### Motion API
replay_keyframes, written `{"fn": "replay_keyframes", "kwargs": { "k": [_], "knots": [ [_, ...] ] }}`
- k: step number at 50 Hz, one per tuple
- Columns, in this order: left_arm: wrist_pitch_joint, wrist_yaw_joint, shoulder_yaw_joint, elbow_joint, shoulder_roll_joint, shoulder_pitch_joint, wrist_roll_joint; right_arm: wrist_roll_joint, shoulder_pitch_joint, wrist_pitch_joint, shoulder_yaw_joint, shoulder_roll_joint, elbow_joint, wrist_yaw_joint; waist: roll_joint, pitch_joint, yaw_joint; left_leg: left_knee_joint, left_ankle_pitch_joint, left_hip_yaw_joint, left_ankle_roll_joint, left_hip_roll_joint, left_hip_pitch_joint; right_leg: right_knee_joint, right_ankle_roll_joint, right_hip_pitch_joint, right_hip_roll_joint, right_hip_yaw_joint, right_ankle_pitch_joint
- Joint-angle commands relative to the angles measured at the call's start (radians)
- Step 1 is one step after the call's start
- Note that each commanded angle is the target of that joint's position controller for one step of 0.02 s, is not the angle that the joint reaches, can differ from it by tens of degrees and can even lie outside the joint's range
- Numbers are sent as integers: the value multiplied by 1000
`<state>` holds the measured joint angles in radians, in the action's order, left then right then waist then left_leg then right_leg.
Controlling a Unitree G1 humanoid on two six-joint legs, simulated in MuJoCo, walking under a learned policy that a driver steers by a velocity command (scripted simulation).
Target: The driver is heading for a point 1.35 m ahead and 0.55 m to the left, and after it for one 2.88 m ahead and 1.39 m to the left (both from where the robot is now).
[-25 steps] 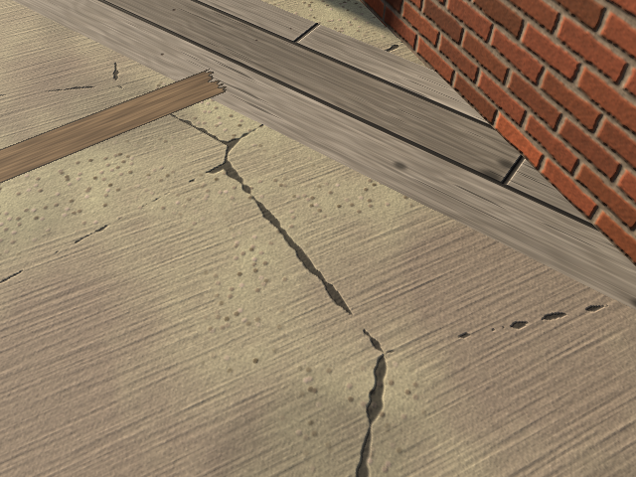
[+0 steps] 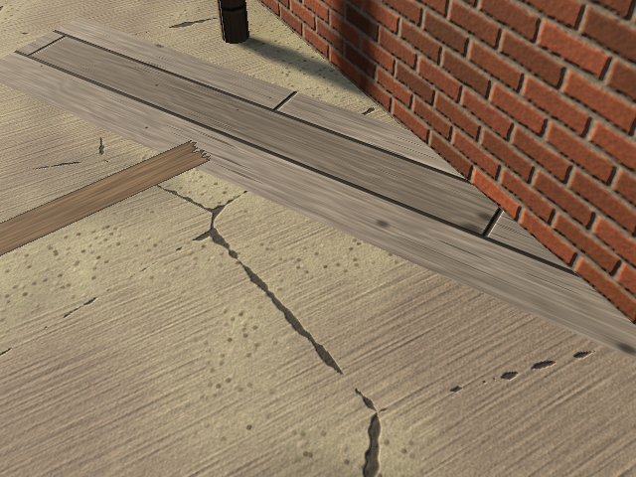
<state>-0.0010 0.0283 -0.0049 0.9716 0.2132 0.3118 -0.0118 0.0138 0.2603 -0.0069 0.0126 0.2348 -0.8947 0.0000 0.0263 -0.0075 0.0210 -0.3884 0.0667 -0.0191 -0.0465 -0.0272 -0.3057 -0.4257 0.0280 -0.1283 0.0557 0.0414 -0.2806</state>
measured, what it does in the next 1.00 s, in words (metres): walks ahead: left foot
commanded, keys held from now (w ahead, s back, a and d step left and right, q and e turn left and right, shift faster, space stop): shift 0.58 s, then w+shift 0.42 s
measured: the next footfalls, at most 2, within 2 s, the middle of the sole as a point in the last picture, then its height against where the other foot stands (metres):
left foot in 0.92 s outside the picture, level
right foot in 1.40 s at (343, 393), level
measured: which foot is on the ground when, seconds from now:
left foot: down 0.00-0.64, up 0.66-0.90, down 0.92-1.00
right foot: down 0.00-0.94, up 0.96-1.00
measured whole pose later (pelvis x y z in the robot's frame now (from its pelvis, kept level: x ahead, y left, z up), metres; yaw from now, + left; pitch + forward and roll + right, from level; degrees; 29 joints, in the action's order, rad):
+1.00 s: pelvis +0.20 +0.06 -0.02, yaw +0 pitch +1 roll +1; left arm 0.10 -0.01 0.06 1.09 0.23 0.41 -0.02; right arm 0.04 0.17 0.07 0.08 0.26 -0.94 0.02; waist -0.04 0.01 -0.01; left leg -0.62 0.27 -0.10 -0.06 -0.01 -0.37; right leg -1.06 0.11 -0.19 -0.02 0.07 -0.38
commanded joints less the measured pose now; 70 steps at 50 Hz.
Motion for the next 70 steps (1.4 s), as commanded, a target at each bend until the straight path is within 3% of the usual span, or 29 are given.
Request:
{"fn": "replay_keyframes", "kwargs": {
  "k": [1, 7, 29, 30, 31, 32, 33, 34, 35, 37, 42, 43, 45, 46, 47, 48, 49, 50, 51, 53, 56, 58, 61, 63, 65, 67, 68, 69, 70],
  "knots": [
    [9, 5, 22, -9, 98, 45, 0, -1, 8, 9, 20, 96, 9, -7, -10, 78, -10, 95, 198, 171, -5, 115, 68, 120, 57, -154, -106, 115, -69],
    [18, 10, 21, 35, 87, 52, 2, -4, 21, 12, 15, 78, -53, -14, -12, 49, -6, 68, 102, 154, -7, 106, 126, 130, 54, -129, -116, 113, 0],
    [18, 27, 6, 153, 22, 91, 3, -5, 43, 3, 6, 18, -211, -36, -34, 70, -6, 14, -55, 130, -12, 103, 160, 116, 44, -49, -129, 86, 174],
    [17, 25, 11, 162, 28, 123, -1, -4, 50, 1, 7, 14, -216, -35, -44, 35, -17, -5, 128, 109, -19, 72, 159, 138, 60, -32, -115, 89, -35],
    [14, 22, 24, 159, 63, 139, -3, -2, 35, -5, 19, 36, -206, -29, -87, 59, -32, -80, 379, 67, -31, 21, 90, 161, 101, -39, -120, 137, -312],
    [12, 16, 39, 159, 102, 185, -3, 6, -36, -7, 26, 51, -171, -17, -131, 135, -71, -160, 504, 46, -31, -6, -88, 241, 156, -19, -184, 255, -559],
    [16, 15, 55, 167, 139, 223, 2, 9, -141, -1, 21, 26, -115, -2, -205, 238, -108, -264, 429, -35, -16, -15, -263, 352, 216, 24, -296, 388, -674],
    [25, 16, 61, 165, 131, 223, -3, 15, -217, 9, 24, 30, -74, 5, -204, 312, -125, -373, 348, -34, -10, 42, -395, 397, 253, 55, -374, 459, -608],
    [36, 15, 64, 161, 117, 218, -8, 16, -230, 20, 34, 44, -60, 9, -149, 308, -111, -438, 320, -13, -4, 70, -494, 394, 258, 129, -381, 450, -509],
    [63, 10, 73, 148, 115, 199, -10, 19, -207, 44, 49, 59, -49, 25, -109, 236, -77, -480, 270, 8, 8, 100, -547, 371, 241, 241, -354, 368, -347],
    [105, 1, 84, 112, 127, 136, -10, 6, -246, 47, 58, 41, 18, 54, -150, 206, -42, -292, 198, -50, -1, 80, -254, 380, 196, 59, -297, 187, -185],
    [108, -2, 85, 110, 131, 131, -8, 5, -220, 45, 60, 39, 21, 54, -147, 205, -28, -262, 195, -80, -16, 66, -161, 368, 196, 10, -301, 161, -130],
    [115, -11, 86, 100, 154, 86, -7, 2, 9, 49, 83, 65, -36, 39, -111, 122, 93, -215, 199, -150, -47, -14, 189, 138, 171, -118, -269, 66, 292],
    [118, -18, 81, 98, 149, 81, -15, 4, 222, 58, 109, 118, -104, 22, -16, 1, 184, -193, 253, -143, -68, -35, 451, -170, 147, -208, -199, -18, 498],
    [120, -28, 62, 56, 85, 85, 1, 31, 406, 71, 140, 248, -135, 5, 233, -119, 238, 2, 725, 301, -138, 236, 658, -634, 84, -463, -74, -113, 316],
    [136, -40, 60, 10, 48, 46, -4, 31, 396, 76, 119, 219, -148, 13, 327, -163, 172, 281, 1016, 818, -156, 388, 613, -882, 103, -611, 39, 38, -178],
    [132, -48, 65, -26, 73, -21, -4, 30, 186, 72, 103, 187, -101, 13, 173, -15, 76, 261, 924, 759, -145, 391, 465, -976, 126, -692, -45, 74, -74],
    [130, -58, 69, -31, 97, -55, -6, 25, 106, 79, 91, 145, -74, 17, 14, 22, 48, 217, 762, 605, -146, 373, 362, -956, 131, -675, -119, 53, 32],
    [127, -66, 69, -30, 78, -44, -12, 18, 85, 86, 83, 131, -77, 20, -15, 34, 10, 236, 648, 488, -132, 325, 269, -890, 126, -615, -157, 38, 73],
    [96, -78, 62, -37, 43, -21, -40, 12, 65, 98, 61, 85, -88, 15, 40, 71, -46, 278, 556, 355, -113, 262, 153, -823, 85, -557, -189, 22, 90],
    [64, -88, 58, -93, 49, -130, -33, 6, 128, 115, 55, 86, -104, 7, 20, 144, -45, 340, 427, 255, -132, 231, 141, -767, 42, -673, -204, -25, 172],
    [60, -89, 57, -146, 64, -255, -28, 3, 168, 124, 53, 88, -102, 10, -6, 180, -20, 382, 307, 188, -147, 212, 148, -641, 22, -721, -201, -60, 235],
    [64, -95, 46, -209, 48, -392, -17, -4, 201, 140, 46, 70, -100, 9, -8, 207, 2, 437, 103, 86, -146, 181, 139, -376, 22, -625, -174, -112, 354],
    [66, -98, 39, -239, 37, -460, -12, -14, 238, 148, 43, 69, -109, 3, -13, 218, 20, 490, -57, 68, -150, 200, 177, -254, 47, -532, -154, -135, 419],
    [68, -90, 42, -259, 51, -473, -12, -15, 239, 145, 45, 95, -110, -1, -9, 193, 10, 442, -312, 54, -151, 210, 302, -174, 64, -488, -119, -143, 392],
    [72, -69, 55, -259, 90, -400, -7, -4, 223, 138, 54, 151, -106, -6, 43, 90, -37, 256, -792, 54, -132, 227, 421, -150, 82, -359, -44, -153, 274],
    [75, -55, 69, -237, 128, -289, -4, 7, 225, 129, 61, 180, -110, -11, 77, 5, -90, 94, -947, 61, -118, 233, 454, -152, 93, -238, -12, -140, 189],
    [81, -38, 88, -184, 171, -91, -3, 18, 211, 116, 69, 204, -110, -16, 91, -103, -178, -150, -922, 62, -108, 221, 407, -128, 100, -27, 5, -131, 104],
    [89, -20, 109, -131, 223, 121, -20, 22, 183, 111, 67, 182, -95, -17, 68, -211, -271, -456, -683, 52, -103, 174, 203, -130, 108, 270, -94, -50, 53]
  ]
}}
Velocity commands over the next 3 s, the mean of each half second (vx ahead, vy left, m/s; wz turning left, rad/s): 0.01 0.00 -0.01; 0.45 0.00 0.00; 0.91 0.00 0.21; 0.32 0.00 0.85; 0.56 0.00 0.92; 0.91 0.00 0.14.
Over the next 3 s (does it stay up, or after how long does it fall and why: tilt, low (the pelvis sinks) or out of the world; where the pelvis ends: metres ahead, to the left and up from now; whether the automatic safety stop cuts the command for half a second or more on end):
stays up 1.16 0.50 0.00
